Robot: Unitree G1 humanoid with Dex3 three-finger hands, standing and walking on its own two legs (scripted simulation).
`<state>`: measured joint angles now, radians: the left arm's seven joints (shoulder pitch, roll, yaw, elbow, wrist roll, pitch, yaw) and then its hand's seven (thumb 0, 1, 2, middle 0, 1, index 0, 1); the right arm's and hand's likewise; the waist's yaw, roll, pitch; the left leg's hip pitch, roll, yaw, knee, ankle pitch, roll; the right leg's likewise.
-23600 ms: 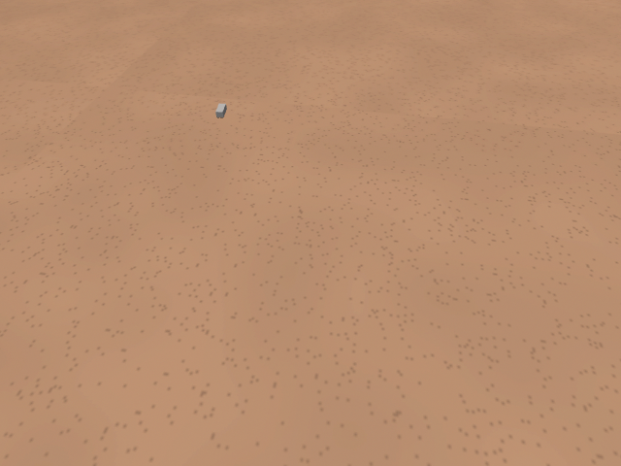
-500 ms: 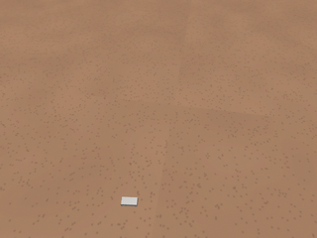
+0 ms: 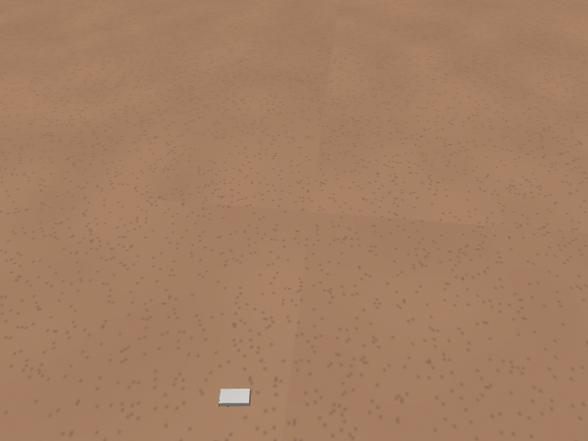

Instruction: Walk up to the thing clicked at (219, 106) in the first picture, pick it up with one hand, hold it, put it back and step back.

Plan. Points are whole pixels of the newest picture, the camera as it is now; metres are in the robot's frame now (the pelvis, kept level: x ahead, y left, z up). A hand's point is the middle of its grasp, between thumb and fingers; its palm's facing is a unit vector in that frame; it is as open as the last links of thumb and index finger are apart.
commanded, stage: walk up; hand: left
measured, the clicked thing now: (235, 397) +0.40 +0.22 -0.76
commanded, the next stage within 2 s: stand in 0.12 s
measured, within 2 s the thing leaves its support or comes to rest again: neither
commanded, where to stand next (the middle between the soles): +0.02 -0.02 m, yaw +0 degrees
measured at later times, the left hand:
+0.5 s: hand out of the picture +0.08 +0.25 -0.15, palm faces -0.03 -0.94 -0.34, open 7.4 cm
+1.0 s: hand out of the picture +0.04 +0.25 -0.15, palm faces -0.02 -0.94 -0.35, open 7.4 cm
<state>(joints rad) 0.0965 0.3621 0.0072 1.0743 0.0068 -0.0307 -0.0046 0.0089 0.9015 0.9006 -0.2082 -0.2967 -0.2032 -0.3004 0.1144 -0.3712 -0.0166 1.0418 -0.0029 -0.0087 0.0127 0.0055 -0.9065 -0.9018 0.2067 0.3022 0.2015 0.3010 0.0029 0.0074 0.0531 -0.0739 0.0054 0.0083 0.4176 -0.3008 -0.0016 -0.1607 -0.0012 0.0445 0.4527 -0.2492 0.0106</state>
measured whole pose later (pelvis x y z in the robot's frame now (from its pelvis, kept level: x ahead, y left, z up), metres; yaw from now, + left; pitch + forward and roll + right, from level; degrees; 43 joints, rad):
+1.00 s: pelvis -0.03 -0.01 +0.01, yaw +1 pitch -2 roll +0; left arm 0.11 0.35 0.00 1.14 0.01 -0.02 0.00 0.01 0.90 0.90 -0.21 -0.30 -0.20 -0.30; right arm 0.11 -0.35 -0.01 1.14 -0.01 0.00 0.02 0.00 -0.91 -0.90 0.21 0.30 0.20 0.30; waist 0.00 0.00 0.06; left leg -0.08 0.02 -0.01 0.32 -0.20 -0.02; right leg -0.15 0.01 0.03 0.33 -0.14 0.00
